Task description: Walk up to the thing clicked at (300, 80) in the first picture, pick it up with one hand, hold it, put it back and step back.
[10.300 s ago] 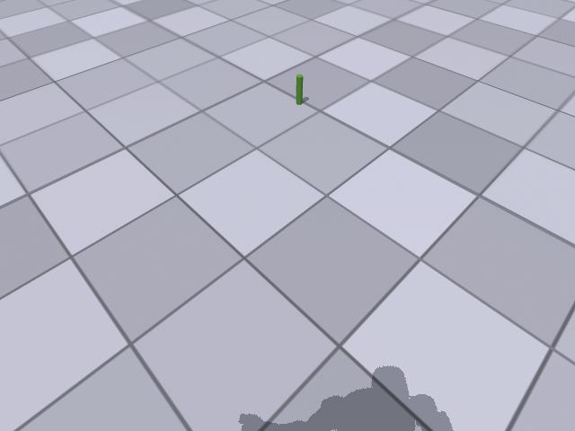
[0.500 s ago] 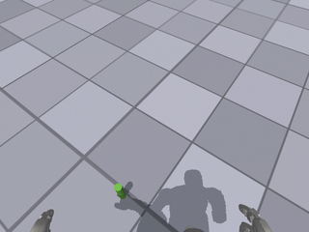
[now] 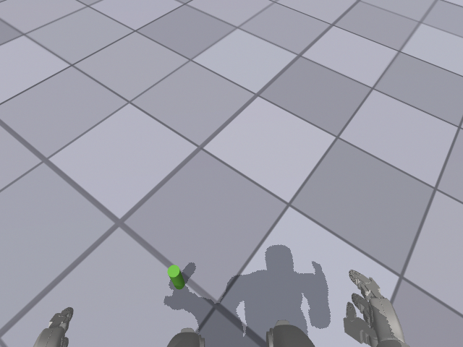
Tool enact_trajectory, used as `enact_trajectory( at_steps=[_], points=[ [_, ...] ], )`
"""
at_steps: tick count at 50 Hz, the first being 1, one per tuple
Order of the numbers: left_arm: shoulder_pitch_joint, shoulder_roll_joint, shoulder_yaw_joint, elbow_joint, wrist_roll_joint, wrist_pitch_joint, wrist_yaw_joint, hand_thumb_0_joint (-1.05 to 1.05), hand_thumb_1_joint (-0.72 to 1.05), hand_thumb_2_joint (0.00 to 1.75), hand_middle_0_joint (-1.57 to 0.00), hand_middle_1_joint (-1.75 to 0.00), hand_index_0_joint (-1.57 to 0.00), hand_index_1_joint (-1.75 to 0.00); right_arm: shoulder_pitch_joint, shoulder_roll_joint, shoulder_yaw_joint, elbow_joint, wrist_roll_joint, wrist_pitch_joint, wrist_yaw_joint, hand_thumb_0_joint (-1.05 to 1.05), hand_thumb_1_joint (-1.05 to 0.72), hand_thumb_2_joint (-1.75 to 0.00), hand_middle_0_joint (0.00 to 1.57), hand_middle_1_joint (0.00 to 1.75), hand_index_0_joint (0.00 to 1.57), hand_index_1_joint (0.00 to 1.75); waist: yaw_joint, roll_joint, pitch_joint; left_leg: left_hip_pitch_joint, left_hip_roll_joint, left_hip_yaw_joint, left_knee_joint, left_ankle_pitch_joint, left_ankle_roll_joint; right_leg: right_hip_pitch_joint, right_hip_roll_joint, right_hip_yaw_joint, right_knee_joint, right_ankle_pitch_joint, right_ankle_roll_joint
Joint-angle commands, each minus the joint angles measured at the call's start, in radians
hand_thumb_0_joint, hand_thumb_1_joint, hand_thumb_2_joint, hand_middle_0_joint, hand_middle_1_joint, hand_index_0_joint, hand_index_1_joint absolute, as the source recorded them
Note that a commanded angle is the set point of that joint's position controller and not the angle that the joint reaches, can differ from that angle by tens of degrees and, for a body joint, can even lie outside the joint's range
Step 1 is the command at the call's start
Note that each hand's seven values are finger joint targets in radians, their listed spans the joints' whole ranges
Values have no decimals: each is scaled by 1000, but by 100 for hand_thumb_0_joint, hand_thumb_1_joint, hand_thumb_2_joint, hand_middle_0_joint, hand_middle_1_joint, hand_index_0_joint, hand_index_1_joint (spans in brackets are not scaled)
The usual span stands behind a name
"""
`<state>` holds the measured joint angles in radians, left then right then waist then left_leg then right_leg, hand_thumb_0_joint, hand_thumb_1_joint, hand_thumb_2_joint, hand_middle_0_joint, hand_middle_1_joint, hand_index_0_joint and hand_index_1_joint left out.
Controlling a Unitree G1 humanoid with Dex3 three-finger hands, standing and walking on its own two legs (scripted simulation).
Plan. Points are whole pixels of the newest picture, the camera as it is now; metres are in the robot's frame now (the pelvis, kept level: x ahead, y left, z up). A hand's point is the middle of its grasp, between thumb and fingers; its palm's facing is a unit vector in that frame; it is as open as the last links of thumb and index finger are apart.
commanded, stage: go down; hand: left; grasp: from the side
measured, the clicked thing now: (176, 278) +0.39 +0.17 -0.60
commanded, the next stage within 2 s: none
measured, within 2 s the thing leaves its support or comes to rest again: neither
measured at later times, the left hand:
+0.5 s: hand (91, 306) +0.24 +0.29 -0.19, palm faces +0.03 -0.97 -0.23, open 17.3 cm
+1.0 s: hand (92, 284) +0.30 +0.33 -0.26, palm faces +0.03 -0.99 -0.13, open 17.5 cm
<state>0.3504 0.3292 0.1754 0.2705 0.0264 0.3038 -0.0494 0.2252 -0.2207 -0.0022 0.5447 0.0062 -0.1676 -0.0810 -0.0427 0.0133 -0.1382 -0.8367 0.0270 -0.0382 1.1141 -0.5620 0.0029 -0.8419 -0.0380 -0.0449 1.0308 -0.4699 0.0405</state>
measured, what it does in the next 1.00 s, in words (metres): lowers itself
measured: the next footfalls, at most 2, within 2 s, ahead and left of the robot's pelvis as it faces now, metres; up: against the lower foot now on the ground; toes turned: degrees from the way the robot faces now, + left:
none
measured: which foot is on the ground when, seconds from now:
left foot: down 0.00-1.00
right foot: down 0.00-1.00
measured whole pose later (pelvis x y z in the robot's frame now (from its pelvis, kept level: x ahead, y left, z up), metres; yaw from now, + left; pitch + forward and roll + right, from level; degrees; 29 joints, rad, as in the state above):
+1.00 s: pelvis -0.08 -0.01 -0.22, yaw -2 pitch +33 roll -5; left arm -0.44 0.70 0.63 0.97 -0.13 -0.35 -0.60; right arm 0.13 -0.33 0.06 0.66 -0.01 -0.20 -0.03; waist -0.09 -0.01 -0.16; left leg -1.84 0.01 -0.09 1.97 -0.71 -0.02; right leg -1.85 -0.05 -0.05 1.87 -0.60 0.02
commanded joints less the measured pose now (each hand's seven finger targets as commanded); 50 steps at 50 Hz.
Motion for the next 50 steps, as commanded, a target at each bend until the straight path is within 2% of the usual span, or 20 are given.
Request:
enact_trajectory(
  at_steps=[1, 4, 7, 10, 12, 14, 15, 16, 18, 21, 23, 27, 30, 34, 37, 40, 42, 45, 49, 50],
  points=[
    [57, 169, 94, -173, -7, -29, 13, 0, -49, 13, -7, -10, -6, -11, 6, -160, -70, -150, 4, -48, -22, 0, -85, -89, 20, 30, 20, 30, 3, 65, -231, 119, -8, -9, -136, 443, -11, 143, 40, -22, -58, 292, -54],
    [67, 172, 102, -185, -10, -27, 13, 0, -43, 15, -6, -10, -5, -11, 10, -159, -70, -157, 5, -48, -25, 0, -87, -89, 20, 30, 20, 30, 6, 71, -227, 102, -12, -8, -129, 422, -11, 135, 38, -20, -50, 279, -56],
    [-41, 209, 127, -153, -9, -48, 10, 0, -44, 14, -6, -9, -5, -10, 8, -163, -66, -145, 1, -57, -29, 0, -89, -90, 20, 30, 20, 30, -15, 70, -195, 57, -6, -20, -105, 390, -9, 81, 37, -20, -25, 248, -56],
    [-185, 238, 172, -39, -26, -121, -13, 0, -44, 14, -5, -8, -4, -9, -5, -169, -62, -133, -2, -74, -25, 0, -91, -90, 20, 30, 20, 30, -32, 49, -145, -67, -8, -12, -33, 277, 1, -38, 34, -13, 35, 165, -56],
    [-255, 250, 208, 44, -55, -193, -56, 0, -46, 11, -5, -6, -4, -7, -4, -181, -64, -119, -2, -91, -14, 0, -92, -91, 20, 30, 20, 30, -22, 61, -144, -139, -9, -18, 13, 216, -2, -124, 28, -9, 106, 108, -57],
    [-306, 285, 243, 107, -86, -279, -119, 0, -51, 7, -6, -7, -6, -7, 0, -195, -71, -114, -2, -108, -4, 0, -93, -91, 20, 30, 20, 30, -17, 76, -210, -195, -14, -17, 81, 167, 1, -201, 23, 2, 179, 74, -59],
    [-342, 281, 235, 132, -98, -325, -157, 0, -53, 8, -6, -9, -6, -9, 1, -199, -71, -112, -1, -116, 2, 0, -93, -91, 20, 30, 20, 30, -29, 66, -246, -225, -18, -18, 108, 139, 4, -237, 24, 6, 210, 55, -60],
    [-386, 332, 269, 108, -109, -372, -191, 0, -54, 8, -6, -9, -6, -9, 5, -209, -75, -109, -3, -122, 4, 0, -92, -91, 20, 30, 20, 30, -7, 102, -309, -231, -22, -15, 135, 126, 5, -251, 16, 16, 239, 49, -61],
    [-429, 351, 264, 153, -118, -442, -254, 0, -55, 7, -6, -10, -7, -10, 5, -221, -74, -91, -4, -123, 6, 0, -92, -90, 20, 30, 20, 30, -7, 136, -369, -253, -23, -25, 172, 122, -1, -302, 11, 21, 295, 47, -63],
    [-488, 463, 338, 199, -116, -517, -299, 0, -58, 8, -6, -12, -6, -11, 3, -251, -74, -76, -3, -107, 6, 0, -89, -90, 20, 30, 20, 30, 27, 178, -430, -282, -17, -43, 209, 97, -11, -383, 9, 17, 367, 22, -66],
    [-533, 497, 377, 228, -121, -550, -310, 0, -61, 8, -7, -12, -7, -12, 9, -262, -72, -64, -1, -94, 11, 0, -88, -89, 20, 30, 20, 30, 41, 175, -476, -301, -15, -49, 231, 97, -12, -405, 12, 9, 406, 29, -69],
    [-494, 484, 419, 386, -152, -569, -337, 0, -58, 9, -6, -11, -6, -12, 4, -263, -57, -51, 3, -72, 20, 0, -89, -90, 20, 30, 20, 30, 45, 83, -509, -424, -33, -16, 323, 159, 5, -371, 11, 24, 426, 75, -68],
    [-614, 568, 469, 369, -162, -599, -371, 0, -60, 9, -7, -11, -6, -11, 11, -274, -63, -31, 4, -62, 25, 0, -89, -90, 20, 30, 20, 30, 31, 50, -552, -510, -38, 5, 397, 173, 21, -358, 10, 39, 450, 93, -65],
    [-737, 617, 501, 400, -178, -657, -425, 0, -56, 7, -6, -9, -5, -9, 16, -283, -56, -1, 3, -64, 30, 0, -89, -90, 20, 30, 20, 30, 1, 79, -591, -523, -32, -4, 460, 184, 20, -458, 14, 21, 529, 93, -68],
    [-849, 629, 496, 435, -188, -701, -466, 0, -57, 7, -6, -9, -5, -9, 13, -281, -45, 16, -3, -69, 26, 0, -89, -90, 20, 30, 20, 30, -22, 93, -560, -577, -30, -5, 486, 85, 21, -527, 15, 27, 546, 14, -69],
    [-865, 636, 492, 527, -193, -714, -510, 0, -58, 5, -6, -8, -6, -8, 14, -285, -36, 28, -6, -72, 29, 0, -89, -90, 20, 30, 20, 30, -27, 94, -526, -647, -31, -1, 519, 1, 24, -578, 14, 31, 555, -60, -67],
    [-898, 688, 512, 508, -190, -721, -528, 0, -57, 4, -6, -7, -6, -7, 20, -296, -31, 33, -8, -71, 31, 0, -89, -90, 20, 30, 20, 30, -10, 130, -564, -639, -31, -1, 525, 4, 19, -592, 15, 26, 576, -59, -70],
    [-915, 708, 517, 539, -190, -715, -550, 0, -57, 3, -6, -7, -6, -6, 18, -308, -23, 37, -10, -65, 34, 0, -89, -90, 20, 30, 20, 30, -4, 161, -574, -629, -27, -12, 535, -14, 15, -637, 17, 5, 621, -66, -72],
    [-941, 791, 577, 515, -196, -719, -551, 0, -59, 3, -6, -6, -6, -6, 32, -324, -15, 45, -7, -56, 35, 0, -90, -90, 20, 30, 20, 30, 12, 186, -631, -622, -28, -20, 567, 54, 11, -654, 17, -10, 682, -13, -76],
    [-940, 783, 572, 516, -199, -718, -553, 0, -57, 4, -6, -6, -5, -6, 24, -322, -11, 46, -7, -54, 37, 0, -90, -90, 20, 30, 20, 30, 14, 185, -616, -632, -27, -21, 571, 55, 11, -664, 16, -11, 691, -15, -77]
  ],
)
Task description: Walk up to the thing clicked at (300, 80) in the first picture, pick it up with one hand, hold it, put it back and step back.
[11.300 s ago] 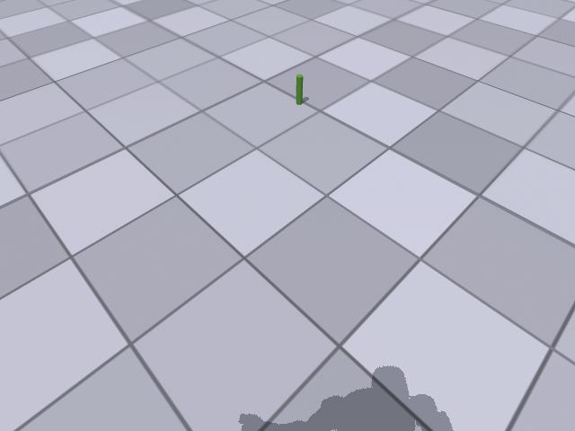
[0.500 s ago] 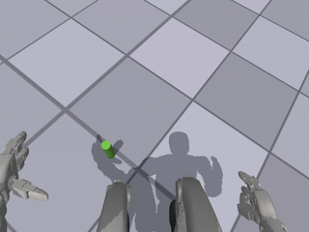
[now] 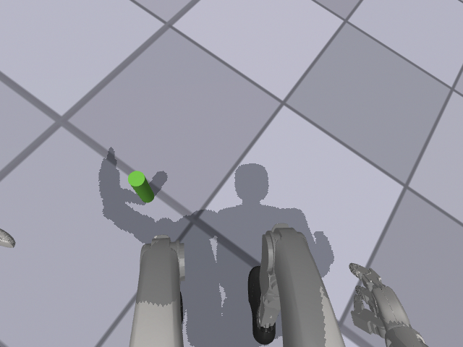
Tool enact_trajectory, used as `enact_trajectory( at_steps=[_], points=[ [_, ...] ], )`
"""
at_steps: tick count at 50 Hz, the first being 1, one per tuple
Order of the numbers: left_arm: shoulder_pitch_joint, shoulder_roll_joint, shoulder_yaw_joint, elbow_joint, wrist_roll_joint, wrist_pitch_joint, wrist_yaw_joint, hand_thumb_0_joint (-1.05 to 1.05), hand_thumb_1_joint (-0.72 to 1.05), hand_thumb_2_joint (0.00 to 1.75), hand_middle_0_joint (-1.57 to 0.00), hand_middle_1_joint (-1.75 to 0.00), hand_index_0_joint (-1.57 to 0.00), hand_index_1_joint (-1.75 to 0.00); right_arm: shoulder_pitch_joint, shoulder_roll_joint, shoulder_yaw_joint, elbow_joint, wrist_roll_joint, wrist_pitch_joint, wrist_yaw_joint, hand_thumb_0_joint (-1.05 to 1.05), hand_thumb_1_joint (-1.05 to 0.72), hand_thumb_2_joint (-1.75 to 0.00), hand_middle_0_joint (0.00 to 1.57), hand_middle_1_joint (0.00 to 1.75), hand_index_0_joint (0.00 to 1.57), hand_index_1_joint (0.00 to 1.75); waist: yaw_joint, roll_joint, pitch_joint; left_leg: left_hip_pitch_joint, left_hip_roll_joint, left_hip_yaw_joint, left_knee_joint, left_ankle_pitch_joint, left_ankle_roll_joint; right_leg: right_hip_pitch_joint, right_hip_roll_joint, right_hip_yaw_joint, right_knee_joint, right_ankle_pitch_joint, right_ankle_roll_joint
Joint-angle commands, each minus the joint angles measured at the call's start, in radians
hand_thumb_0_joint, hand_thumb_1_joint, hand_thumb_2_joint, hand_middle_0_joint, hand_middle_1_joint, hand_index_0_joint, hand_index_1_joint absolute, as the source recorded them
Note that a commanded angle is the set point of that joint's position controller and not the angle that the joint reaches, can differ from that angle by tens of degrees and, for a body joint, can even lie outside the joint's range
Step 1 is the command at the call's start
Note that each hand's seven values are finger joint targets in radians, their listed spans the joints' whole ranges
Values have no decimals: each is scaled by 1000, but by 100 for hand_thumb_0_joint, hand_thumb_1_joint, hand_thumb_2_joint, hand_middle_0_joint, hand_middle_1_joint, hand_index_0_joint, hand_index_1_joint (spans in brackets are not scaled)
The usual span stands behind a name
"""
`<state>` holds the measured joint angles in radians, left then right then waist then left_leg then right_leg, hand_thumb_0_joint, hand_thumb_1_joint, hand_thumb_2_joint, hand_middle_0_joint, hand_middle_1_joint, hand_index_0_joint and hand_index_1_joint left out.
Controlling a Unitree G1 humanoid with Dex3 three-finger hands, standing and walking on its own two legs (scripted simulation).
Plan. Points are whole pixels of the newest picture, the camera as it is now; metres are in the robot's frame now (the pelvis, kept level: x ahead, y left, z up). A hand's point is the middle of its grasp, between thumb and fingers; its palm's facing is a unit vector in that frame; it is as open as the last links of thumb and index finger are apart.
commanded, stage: go down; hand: left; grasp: from the side
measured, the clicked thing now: (142, 188) +0.46 +0.20 -0.38
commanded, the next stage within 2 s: approach in 1.02 s
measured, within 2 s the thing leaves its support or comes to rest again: neither
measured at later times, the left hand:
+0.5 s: hand out of the picture +0.39 +0.37 -0.07, palm faces +0.07 -0.99 -0.11, open 17.5 cm
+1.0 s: hand out of the picture +0.40 +0.38 -0.08, palm faces +0.06 -0.99 -0.09, open 17.4 cm
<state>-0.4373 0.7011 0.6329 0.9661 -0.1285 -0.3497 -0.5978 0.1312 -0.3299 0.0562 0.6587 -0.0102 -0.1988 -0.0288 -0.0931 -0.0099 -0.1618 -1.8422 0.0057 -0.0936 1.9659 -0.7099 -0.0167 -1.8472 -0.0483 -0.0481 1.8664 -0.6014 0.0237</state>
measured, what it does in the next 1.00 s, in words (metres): lowers itself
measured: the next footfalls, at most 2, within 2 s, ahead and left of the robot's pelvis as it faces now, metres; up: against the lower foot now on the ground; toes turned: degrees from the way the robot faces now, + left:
none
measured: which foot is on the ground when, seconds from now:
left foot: down 0.00-1.00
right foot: down 0.00-1.00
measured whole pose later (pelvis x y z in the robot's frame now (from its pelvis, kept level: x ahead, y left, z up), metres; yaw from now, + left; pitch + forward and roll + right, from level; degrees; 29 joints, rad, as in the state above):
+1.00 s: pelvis -0.02 +0.01 -0.08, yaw -1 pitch +32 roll -7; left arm -0.64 0.87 0.73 1.07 -0.13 -0.36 -0.70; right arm 0.15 -0.36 0.11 0.67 -0.03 -0.17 -0.01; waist -0.14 -0.01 -0.11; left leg -2.09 -0.02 -0.11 2.23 -0.71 0.00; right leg -2.07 -0.06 -0.04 2.10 -0.60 0.04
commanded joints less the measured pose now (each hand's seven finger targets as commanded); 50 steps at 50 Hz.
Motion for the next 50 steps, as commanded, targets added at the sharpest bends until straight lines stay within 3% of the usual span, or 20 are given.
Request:
enact_trajectory(
  at_steps=[1, 5, 10, 14, 18, 30, 33, 40, 41, 43, 46, 47, 50],
  points=[
    [-152, 411, 119, -174, -44, -64, -6, 0, -57, 4, -6, -6, -5, -6, 125, -217, -69, -63, 8, -21, -15, 0, -91, -90, 20, 30, 20, 30, 58, 220, -594, 378, -6, 32, -270, 234, 29, 334, 26, -11, -129, 139, -62],
    [-191, 380, 95, -157, -44, -62, -22, 0, -55, 3, -6, -5, -5, -5, 116, -225, -71, -58, 5, -15, -12, 0, -91, -90, 20, 30, 20, 30, 39, 248, -554, 381, 0, 11, -258, 227, 25, 246, 24, -20, -90, 133, -66],
    [-260, 388, 93, -149, -48, -68, -37, 0, -57, 3, -6, -5, -5, -5, 127, -235, -69, -53, 0, -13, -8, 0, -91, -90, 20, 30, 20, 30, 16, 244, -537, 350, 2, -1, -228, 186, 27, 187, 21, -27, -57, 108, -63],
    [-330, 420, 93, -154, -43, -77, -50, 0, -57, 3, -6, -6, -6, -5, 131, -241, -63, -45, -3, -12, -8, 0, -91, -90, 20, 30, 20, 30, 3, 258, -554, 348, 1, -7, -200, 167, 26, 149, 17, -32, -33, 96, -61],
    [-337, 480, 129, -119, -40, -78, -49, 0, -58, 3, -6, -6, -5, -6, 135, -243, -53, -44, -7, -8, -5, 0, -91, -90, 20, 30, 20, 30, 14, 233, -556, 276, -9, 17, -170, 140, 36, 174, 17, -27, -23, 75, -59],
    [-413, 531, 133, -92, -36, -74, -79, 0, -54, 6, -5, -7, -5, -7, 136, -255, -38, -48, -8, 0, -3, 0, -90, -90, 20, 30, 20, 30, -7, 237, -543, 203, -11, 29, -120, 71, 43, 131, 18, -34, 17, 30, -54],
    [-414, 551, 146, -85, -43, -75, -84, 0, -55, 6, -5, -7, -5, -7, 139, -255, -36, -45, -10, -2, -3, 0, -90, -90, 20, 30, 20, 30, -2, 218, -545, 155, -18, 52, -94, 67, 49, 158, 20, -28, 8, 17, -52],
    [-404, 550, 146, -76, -40, -68, -99, 0, -53, 7, -4, -8, -4, -7, 151, -268, -33, -33, -8, 2, -3, 0, -90, -90, 20, 30, 20, 30, 1, 276, -554, 224, -12, 21, -97, 130, 36, 96, 18, -45, 61, 77, -60],
    [-418, 554, 140, -80, -38, -66, -101, 0, -53, 7, -5, -7, -4, -7, 152, -266, -34, -33, -9, 3, -3, 0, -90, -90, 20, 30, 20, 30, -11, 278, -558, 219, -13, 22, -91, 137, 35, 95, 17, -44, 63, 78, -60],
    [-411, 569, 162, -93, -43, -67, -103, 0, -52, 6, -5, -7, -5, -7, 159, -269, -34, -32, -9, 4, -2, 0, -90, -90, 20, 30, 20, 30, 0, 291, -581, 241, -13, 19, -84, 174, 31, 92, 15, -46, 76, 103, -62],
    [-417, 568, 160, -88, -44, -70, -106, 0, -54, 6, -5, -7, -5, -7, 149, -270, -31, -32, -8, 8, -2, 0, -90, -90, 20, 30, 20, 30, 3, 301, -552, 244, -11, 10, -88, 167, 30, 60, 15, -48, 87, 97, -63],
    [-422, 550, 154, -88, -43, -71, -108, 0, -53, 7, -5, -8, -5, -8, 154, -273, -33, -31, -11, 7, -1, 0, -90, -90, 20, 30, 20, 30, -12, 311, -557, 258, -12, 7, -81, 189, 27, 54, 14, -49, 91, 114, -64],
    [-436, 556, 159, -82, -46, -75, -109, 0, -54, 7, -5, -8, -5, -8, 161, -274, -33, -31, -10, 10, 1, 0, -90, -90, 20, 30, 20, 30, -16, 288, -532, 228, -13, 8, -78, 164, 31, 54, 13, -48, 88, 96, -62]
  ],
)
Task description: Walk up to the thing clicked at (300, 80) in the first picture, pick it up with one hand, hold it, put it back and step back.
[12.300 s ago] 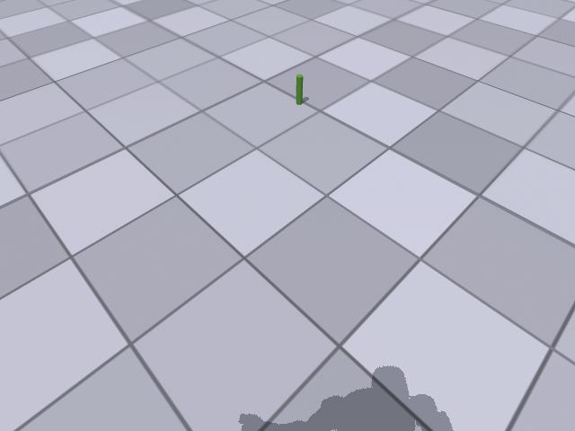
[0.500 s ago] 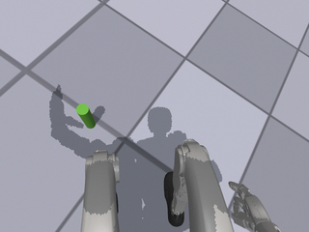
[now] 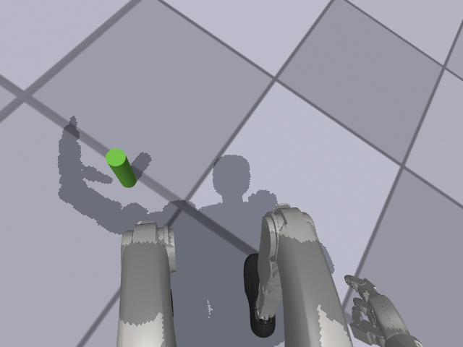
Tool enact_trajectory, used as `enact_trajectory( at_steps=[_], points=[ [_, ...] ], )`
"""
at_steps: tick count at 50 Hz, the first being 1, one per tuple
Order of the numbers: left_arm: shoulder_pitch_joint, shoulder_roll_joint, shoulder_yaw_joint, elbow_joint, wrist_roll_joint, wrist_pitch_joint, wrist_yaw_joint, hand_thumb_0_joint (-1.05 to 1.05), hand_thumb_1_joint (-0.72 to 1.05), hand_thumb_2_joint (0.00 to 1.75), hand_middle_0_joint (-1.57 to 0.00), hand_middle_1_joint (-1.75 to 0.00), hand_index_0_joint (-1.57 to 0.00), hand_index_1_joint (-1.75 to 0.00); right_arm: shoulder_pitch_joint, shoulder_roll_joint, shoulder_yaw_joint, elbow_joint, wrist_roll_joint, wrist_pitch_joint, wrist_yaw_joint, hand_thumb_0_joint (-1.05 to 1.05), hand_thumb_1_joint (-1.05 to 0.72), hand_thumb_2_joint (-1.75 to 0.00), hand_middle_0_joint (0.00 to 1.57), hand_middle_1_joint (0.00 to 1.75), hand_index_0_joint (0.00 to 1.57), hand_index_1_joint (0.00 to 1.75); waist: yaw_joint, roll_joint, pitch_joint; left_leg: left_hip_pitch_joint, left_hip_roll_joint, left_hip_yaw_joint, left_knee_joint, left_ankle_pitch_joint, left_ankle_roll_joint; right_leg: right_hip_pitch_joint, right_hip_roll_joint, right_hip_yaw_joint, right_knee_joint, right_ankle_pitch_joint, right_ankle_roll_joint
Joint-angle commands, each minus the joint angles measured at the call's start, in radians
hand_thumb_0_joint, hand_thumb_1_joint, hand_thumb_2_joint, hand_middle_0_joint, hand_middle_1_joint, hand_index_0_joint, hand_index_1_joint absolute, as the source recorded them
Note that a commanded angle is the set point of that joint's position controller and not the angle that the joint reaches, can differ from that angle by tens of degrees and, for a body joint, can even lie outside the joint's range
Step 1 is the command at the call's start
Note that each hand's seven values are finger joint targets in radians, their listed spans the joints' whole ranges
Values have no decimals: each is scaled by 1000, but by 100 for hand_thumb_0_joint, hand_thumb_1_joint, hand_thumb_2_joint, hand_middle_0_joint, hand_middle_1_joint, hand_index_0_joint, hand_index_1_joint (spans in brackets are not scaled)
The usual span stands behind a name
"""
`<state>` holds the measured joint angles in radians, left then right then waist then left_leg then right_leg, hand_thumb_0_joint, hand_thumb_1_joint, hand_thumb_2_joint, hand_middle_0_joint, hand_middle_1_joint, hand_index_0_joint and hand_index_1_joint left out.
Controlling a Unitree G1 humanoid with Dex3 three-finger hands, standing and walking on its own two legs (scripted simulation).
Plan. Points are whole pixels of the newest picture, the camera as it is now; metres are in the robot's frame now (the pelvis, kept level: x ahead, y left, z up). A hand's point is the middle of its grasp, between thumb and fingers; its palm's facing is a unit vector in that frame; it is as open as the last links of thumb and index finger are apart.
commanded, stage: go down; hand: left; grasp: from the side
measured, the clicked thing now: (123, 170) +0.48 +0.20 -0.30
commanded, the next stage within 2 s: approach in 0.02 s
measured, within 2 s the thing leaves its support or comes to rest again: neither
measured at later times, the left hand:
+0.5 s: hand (10, 164) +0.43 +0.35 -0.11, palm faces +0.07 -1.00 +0.03, open 17.4 cm
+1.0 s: hand (104, 178) +0.44 +0.23 -0.25, palm faces -0.01 -1.00 +0.07, open 17.6 cm
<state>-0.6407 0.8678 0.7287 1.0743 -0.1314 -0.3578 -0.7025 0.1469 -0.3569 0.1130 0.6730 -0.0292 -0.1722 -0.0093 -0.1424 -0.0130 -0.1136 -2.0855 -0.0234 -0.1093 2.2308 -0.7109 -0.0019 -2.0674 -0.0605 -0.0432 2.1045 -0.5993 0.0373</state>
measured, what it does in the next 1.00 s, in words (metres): lowers itself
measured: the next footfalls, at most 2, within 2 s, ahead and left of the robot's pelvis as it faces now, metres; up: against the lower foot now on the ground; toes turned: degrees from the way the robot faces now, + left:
none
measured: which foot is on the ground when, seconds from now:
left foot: down 0.00-1.00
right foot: down 0.00-1.00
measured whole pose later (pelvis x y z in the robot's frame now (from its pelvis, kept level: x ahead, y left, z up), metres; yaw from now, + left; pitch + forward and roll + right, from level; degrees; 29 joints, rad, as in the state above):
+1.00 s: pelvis -0.02 +0.02 -0.10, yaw -8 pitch +15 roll -17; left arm -0.69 0.81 0.57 1.45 -0.13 -0.98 -0.39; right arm -0.11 -0.39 0.44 0.58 -0.27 -0.08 0.11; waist -0.29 -0.21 0.24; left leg -2.21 -0.03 -0.28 2.62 -0.71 0.02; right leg -2.10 0.00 -0.17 2.33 -0.54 0.06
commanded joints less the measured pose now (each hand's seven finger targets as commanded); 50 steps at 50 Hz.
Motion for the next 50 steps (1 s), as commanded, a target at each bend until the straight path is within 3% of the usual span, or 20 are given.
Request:
enact_trajectory(
  at_steps=[1, 5, 6, 7, 11, 12, 13, 16, 19, 24, 27, 29, 31, 33, 35, 40, 44, 46, 49, 50],
  points=[
    [-233, 397, 63, -185, -41, -66, -4, 0, -53, 7, -5, -8, -5, -8, 141, -245, -87, -47, 6, -17, -18, 0, -90, -90, 20, 30, 20, 30, 29, 273, -587, 449, 14, 33, -330, 172, 20, 302, 26, -50, -156, 96, -73],
    [-241, 413, 70, -163, -44, -73, -11, 0, -55, 7, -5, -8, -5, -8, 129, -244, -79, -53, 4, -15, -15, 0, -90, -90, 20, 30, 20, 30, 31, 253, -576, 420, 12, 42, -311, 151, 25, 295, 27, -47, -156, 75, -72],
    [-249, 404, 59, -152, -41, -75, -13, 0, -54, 13, -7, -13, -5, -15, 131, -249, -81, -51, 3, -15, -16, 0, -91, -90, 20, 30, 20, 30, 19, 255, -566, 412, 12, 37, -312, 130, 27, 288, 27, -51, -154, 62, -71],
    [-257, 415, 68, -164, -42, -81, -15, 0, -57, 5, -8, -8, -6, -10, 129, -249, -79, -54, 1, -17, -15, 0, -89, -90, 20, 30, 20, 30, 20, 246, -574, 402, 11, 42, -305, 127, 28, 299, 27, -48, -160, 60, -69],
    [-230, 355, 46, -71, -68, -114, -29, 0, -53, 2, -7, -9, -6, -9, 113, -256, -59, -61, -5, -22, -8, 0, -89, -90, 20, 30, 20, 30, -10, 206, -511, 351, 11, 36, -268, 127, 29, 276, 33, -63, -137, 61, -67],
    [-252, 341, 34, -57, -76, -132, -34, 0, -54, 2, -8, -8, -6, -9, 109, -259, -54, -65, -6, -23, -7, 0, -90, -90, 20, 30, 20, 30, -30, 192, -492, 329, 12, 31, -255, 114, 30, 259, 35, -68, -132, 48, -67],
    [-253, 327, 35, -50, -91, -152, -37, 0, -53, 3, -7, -9, -5, -10, 98, -264, -53, -71, -8, -27, -4, 0, -89, -90, 20, 30, 20, 30, -25, 187, -478, 320, 13, 31, -245, 109, 30, 254, 36, -68, -124, 43, -66],
    [-270, 290, 10, 8, -115, -210, -36, 0, -53, 2, -8, -9, -6, -10, 80, -271, -31, -75, -18, -37, 3, 0, -89, -90, 20, 30, 20, 30, -49, 176, -449, 291, 15, 29, -205, 78, 30, 231, 42, -79, -110, 24, -65],
    [-266, 268, -17, 64, -112, -262, -22, 0, -51, 4, -6, -10, -5, -10, 70, -282, -10, -78, -34, -39, 12, 0, -89, -90, 20, 30, 20, 30, -55, 205, -429, 304, 20, 12, -182, 88, 18, 199, 44, -95, -67, 37, -67],
    [-283, 354, 13, 60, -80, -362, 32, 0, -52, 6, -6, -9, -5, -10, 25, -310, 29, -87, -74, -17, 29, 0, -89, -90, 20, 30, 20, 30, -46, 277, -442, 344, 30, -7, -141, 120, 2, 194, 48, -120, -1, 61, -71],
    [-293, 374, 24, 42, -70, -422, 61, 0, -52, 6, -6, -9, -4, -10, 12, -321, 53, -88, -104, 6, 37, 0, -90, -90, 20, 30, 20, 30, -58, 335, -482, 371, 33, -2, -101, 179, -5, 238, 53, -130, 25, 110, -68],
    [-285, 347, 15, 24, -67, -463, 74, 0, -48, 7, -5, -9, -4, -10, -19, -330, 68, -92, -125, 16, 42, 0, -91, -90, 20, 30, 20, 30, -74, 377, -478, 400, 37, -11, -86, 214, -14, 235, 55, -142, 45, 136, -69],
    [-247, 291, -30, 54, -59, -494, 86, 0, -49, 7, -5, -9, -4, -10, -45, -338, 85, -87, -140, 31, 48, 0, -92, -91, 20, 30, 20, 30, -95, 383, -441, 417, 41, -30, -78, 212, -22, 209, 55, -157, 60, 127, -68],
    [-258, 313, -24, 45, -53, -524, 105, 0, -53, 6, -6, -10, -4, -10, -66, -353, 95, -77, -157, 41, 48, 0, -92, -91, 20, 30, 20, 30, -96, 437, -428, 443, 47, -41, -72, 220, -30, 185, 58, -167, 81, 131, -69],
    [-273, 273, -46, 49, -57, -551, 127, 0, -54, 5, -6, -10, -5, -10, -69, -363, 109, -75, -171, 52, 52, 0, -93, -91, 20, 30, 20, 30, -126, 436, -427, 455, 50, -57, -54, 256, -37, 193, 59, -185, 96, 166, -66],
    [-275, 144, -164, 171, -39, -612, 182, 0, -61, 0, -7, -7, -6, -7, -122, -369, 153, -75, -201, 65, 70, 0, -94, -91, 20, 30, 20, 30, -195, 354, -316, 368, 49, -77, -9, 199, -30, 200, 66, -217, 99, 161, -57],
    [-263, 172, -154, 212, -29, -664, 255, 0, -61, 0, -8, -8, -8, -7, -150, -386, 187, -89, -227, 82, 86, 0, -95, -91, 20, 30, 20, 30, -194, 315, -289, 318, 46, -89, 20, 189, -23, 258, 77, -233, 101, 166, -47],
    [-238, 186, -128, 235, -29, -689, 298, 0, -61, 0, -8, -9, -8, -8, -169, -391, 204, -100, -238, 92, 95, 0, -95, -91, 20, 30, 20, 30, -184, 316, -276, 319, 50, -104, 16, 165, -26, 260, 83, -245, 109, 150, -46],
    [-261, 181, -127, 244, -8, -725, 366, 0, -61, 1, -7, -9, -7, -8, -192, -401, 218, -106, -253, 104, 106, 0, -94, -91, 20, 30, 20, 30, -199, 346, -220, 317, 53, -127, -5, 132, -35, 238, 84, -260, 121, 131, -44],
    [-243, 183, -128, 257, 3, -733, 387, 0, -61, 1, -7, -9, -7, -9, -202, -400, 223, -112, -258, 108, 110, 0, -94, -91, 20, 30, 20, 30, -191, 344, -211, 311, 54, -126, -6, 116, -36, 236, 87, -261, 118, 122, -45]
  ],
)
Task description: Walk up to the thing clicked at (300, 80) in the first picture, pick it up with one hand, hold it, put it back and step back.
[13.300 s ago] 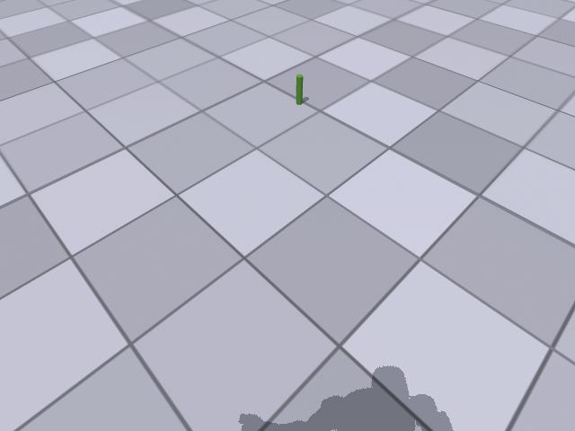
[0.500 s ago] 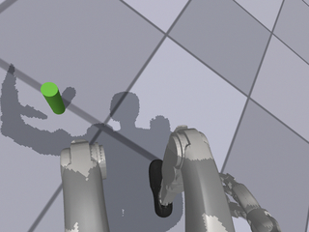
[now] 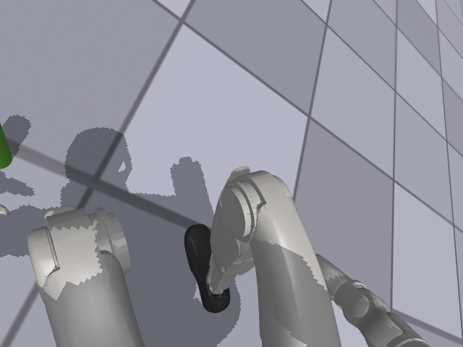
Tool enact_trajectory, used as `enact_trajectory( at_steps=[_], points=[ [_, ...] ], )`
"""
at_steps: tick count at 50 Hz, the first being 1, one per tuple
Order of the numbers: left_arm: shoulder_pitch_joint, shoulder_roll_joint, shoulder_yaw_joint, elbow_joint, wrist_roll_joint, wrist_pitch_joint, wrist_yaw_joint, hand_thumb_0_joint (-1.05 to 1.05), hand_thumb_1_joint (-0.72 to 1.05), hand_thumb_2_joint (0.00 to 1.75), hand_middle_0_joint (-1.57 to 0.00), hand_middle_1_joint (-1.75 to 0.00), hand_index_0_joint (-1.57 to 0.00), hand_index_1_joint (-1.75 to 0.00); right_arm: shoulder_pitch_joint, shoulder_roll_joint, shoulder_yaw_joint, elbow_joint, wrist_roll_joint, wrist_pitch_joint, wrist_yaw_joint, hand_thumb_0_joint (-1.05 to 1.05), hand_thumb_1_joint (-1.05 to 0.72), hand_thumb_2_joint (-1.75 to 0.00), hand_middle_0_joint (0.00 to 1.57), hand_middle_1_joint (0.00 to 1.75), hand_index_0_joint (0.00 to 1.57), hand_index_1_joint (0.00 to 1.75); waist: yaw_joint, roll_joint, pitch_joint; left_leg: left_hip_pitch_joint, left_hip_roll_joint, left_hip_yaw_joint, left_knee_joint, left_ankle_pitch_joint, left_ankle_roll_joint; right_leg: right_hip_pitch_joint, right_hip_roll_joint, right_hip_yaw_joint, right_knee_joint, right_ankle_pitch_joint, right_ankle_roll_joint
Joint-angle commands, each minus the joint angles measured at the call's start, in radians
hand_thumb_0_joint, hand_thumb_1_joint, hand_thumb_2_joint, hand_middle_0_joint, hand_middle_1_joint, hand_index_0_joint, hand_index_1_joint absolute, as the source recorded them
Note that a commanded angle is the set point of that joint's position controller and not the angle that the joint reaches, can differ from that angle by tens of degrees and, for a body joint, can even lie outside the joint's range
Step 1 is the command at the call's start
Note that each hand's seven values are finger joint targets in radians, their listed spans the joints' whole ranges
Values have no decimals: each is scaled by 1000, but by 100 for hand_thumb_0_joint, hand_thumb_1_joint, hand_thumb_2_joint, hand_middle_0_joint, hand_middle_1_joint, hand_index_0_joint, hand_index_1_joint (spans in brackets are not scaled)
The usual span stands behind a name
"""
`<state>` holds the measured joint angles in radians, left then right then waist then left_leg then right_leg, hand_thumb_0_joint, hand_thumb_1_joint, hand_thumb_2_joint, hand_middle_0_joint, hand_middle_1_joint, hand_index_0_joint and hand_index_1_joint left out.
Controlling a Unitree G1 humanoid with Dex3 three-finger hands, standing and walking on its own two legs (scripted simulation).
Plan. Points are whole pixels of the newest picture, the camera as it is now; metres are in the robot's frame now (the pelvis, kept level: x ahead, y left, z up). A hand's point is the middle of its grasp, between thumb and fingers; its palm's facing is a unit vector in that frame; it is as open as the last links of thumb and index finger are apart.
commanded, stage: close in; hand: left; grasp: from the side
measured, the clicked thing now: out of the picture +0.47 +0.25 -0.20
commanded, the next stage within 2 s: rest palm in 0.44 s
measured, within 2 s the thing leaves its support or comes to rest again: leaves its support in 1.58 s
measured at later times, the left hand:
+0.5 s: hand out of the picture +0.44 +0.23 -0.18, palm faces +0.17 -0.99 +0.03, open 17.4 cm
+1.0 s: hand (2, 144) +0.46 +0.23 -0.18, palm faces +0.23 -0.97 -0.01, open 10.2 cm
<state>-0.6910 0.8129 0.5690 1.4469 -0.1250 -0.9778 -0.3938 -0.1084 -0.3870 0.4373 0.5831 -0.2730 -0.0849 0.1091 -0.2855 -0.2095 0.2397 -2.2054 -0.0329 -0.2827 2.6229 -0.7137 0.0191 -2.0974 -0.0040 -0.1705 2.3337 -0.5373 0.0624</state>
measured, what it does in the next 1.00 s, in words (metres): stands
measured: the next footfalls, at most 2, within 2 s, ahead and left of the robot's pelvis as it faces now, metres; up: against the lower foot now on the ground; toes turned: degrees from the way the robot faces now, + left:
none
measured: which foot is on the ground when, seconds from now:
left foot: down 0.00-1.00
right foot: down 0.00-1.00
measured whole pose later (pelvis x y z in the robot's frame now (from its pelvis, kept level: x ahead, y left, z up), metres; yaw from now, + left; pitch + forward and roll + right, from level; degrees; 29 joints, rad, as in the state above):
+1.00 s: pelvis +0.00 +0.00 +0.00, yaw -3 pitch +14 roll -20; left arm -0.73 0.85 0.41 1.54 0.02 -1.15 0.07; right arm -0.17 -0.37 0.53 0.55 -0.38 0.02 0.16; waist -0.32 -0.27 0.31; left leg -2.20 -0.03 -0.36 2.65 -0.73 0.01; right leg -2.07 0.02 -0.23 2.31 -0.52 0.08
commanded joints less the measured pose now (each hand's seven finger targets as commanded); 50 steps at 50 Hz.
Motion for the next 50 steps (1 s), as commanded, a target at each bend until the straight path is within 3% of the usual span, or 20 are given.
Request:
enact_trajectory(
  at_steps=[1, 4, 6, 10, 12, 13, 18, 22, 23, 26, 31, 36, 41, 45, 50],
  points=[
    [-201, 225, 13, -109, 9, -120, 92, 0, -61, 1, -7, -9, -7, -8, 46, -370, -98, -25, -20, 25, -6, 0, -94, -91, 20, 30, 20, 30, -60, 548, -548, 423, 63, 47, -395, 101, -56, 262, 31, -137, -115, 52, -69],
    [-214, 181, -47, -103, 42, -140, 126, 0, -59, 2, -6, -8, -6, -7, 40, -372, -95, -23, -32, 33, 0, 0, -93, -91, 20, 30, 20, 30, -93, 540, -503, 403, 65, 37, -395, 74, -56, 245, 31, -142, -119, 49, -67],
    [-209, 165, -75, -103, 54, -147, 146, 0, -60, 2, -6, -8, -6, -7, 33, -372, -94, -29, -41, 39, 4, 0, -93, -91, 20, 30, 20, 30, -99, 533, -492, 400, 68, 31, -395, 63, -55, 245, 35, -144, -123, 47, -64],
    [-217, 110, -121, -104, 34, -172, 176, 0, -60, 2, -6, -7, -6, -6, 32, -376, -83, -33, -57, 49, 11, 0, -93, -91, 20, 30, 20, 30, -128, 501, -513, 410, 66, 6, -381, 93, -53, 265, 36, -151, -114, 82, -57],
    [-248, 122, -125, -91, 19, -182, 196, 0, -60, 4, -7, -9, -7, -9, 33, -374, -69, -31, -61, 51, 13, 0, -93, -91, 20, 30, 20, 30, -129, 480, -519, 381, 59, 11, -360, 87, -44, 285, 44, -147, -122, 82, -55],
    [-252, 117, -128, -84, 25, -189, 208, 0, -58, 5, -7, -9, -7, -9, 31, -380, -69, -33, -63, 53, 13, 0, -93, -90, 20, 30, 20, 30, -139, 479, -498, 388, 62, -5, -372, 79, -48, 267, 40, -154, -117, 77, -54],
    [-242, 154, -128, -46, 67, -223, 276, 0, -56, 11, -7, -12, -7, -11, 15, -373, -52, -34, -81, 71, 18, 0, -92, -90, 20, 30, 20, 30, -119, 504, -443, 375, 67, -11, -387, 34, -54, 256, 44, -160, -116, 44, -57],
    [-208, 171, -115, -40, 89, -242, 323, 0, -47, 13, -6, -11, -5, -10, 3, -370, -41, -46, -93, 88, 22, 0, -91, -90, 20, 30, 20, 30, -109, 527, -459, 389, 67, -4, -380, 81, -58, 283, 49, -161, -112, 76, -60],
    [-192, 160, -110, -35, 89, -245, 330, 0, -45, 13, -6, -11, -6, -10, 3, -372, -40, -46, -98, 92, 22, 0, -92, -91, 20, 30, 20, 30, -117, 535, -462, 411, 69, -13, -384, 98, -62, 286, 49, -167, -109, 91, -58],
    [-190, 153, -125, -48, 107, -250, 360, 0, -43, 15, -6, -11, -5, -11, 4, -372, -40, -41, -105, 99, 26, 0, -91, -91, 20, 30, 20, 30, -118, 550, -471, 426, 72, -15, -382, 116, -64, 292, 53, -169, -105, 107, -60],
    [-228, 113, -154, -65, 100, -261, 395, 0, -22, 28, -26, -26, -24, -27, 10, -369, -37, -31, -109, 101, 34, 0, -90, -90, 20, 30, 20, 30, -156, 511, -483, 409, 67, -20, -361, 128, -56, 314, 55, -174, -116, 135, -52],
    [-274, 116, -189, -67, 119, -262, 416, 0, -3, 44, -43, -42, -42, -42, 8, -367, -36, -12, -108, 103, 35, 0, -89, -90, 20, 30, 20, 30, -172, 516, -482, 417, 69, -27, -359, 120, -56, 292, 57, -178, -118, 133, -54],
    [-260, 140, -166, -31, 123, -256, 448, 0, 10, 51, -51, -48, -50, -49, 10, -358, -24, -14, -110, 112, 39, 0, -88, -90, 20, 30, 20, 30, -156, 515, -485, 410, 66, -16, -353, 146, -55, 320, 60, -174, -125, 149, -54],
    [-242, 167, -157, -19, 132, -252, 456, 0, 21, 64, -64, -62, -62, -63, -3, -356, -22, -23, -109, 121, 37, 0, -88, -90, 20, 30, 20, 30, -141, 514, -471, 383, 67, -5, -356, 107, -51, 320, 66, -170, -135, 118, -57],
    [-244, 179, -156, -24, 140, -245, 461, 0, 43, 77, -79, -77, -78, -77, -10, -356, -18, -34, -107, 127, 34, 0, -88, -90, 20, 30, 20, 30, -150, 522, -477, 387, 71, -11, -360, 123, -51, 319, 67, -178, -130, 129, -59]
  ],
)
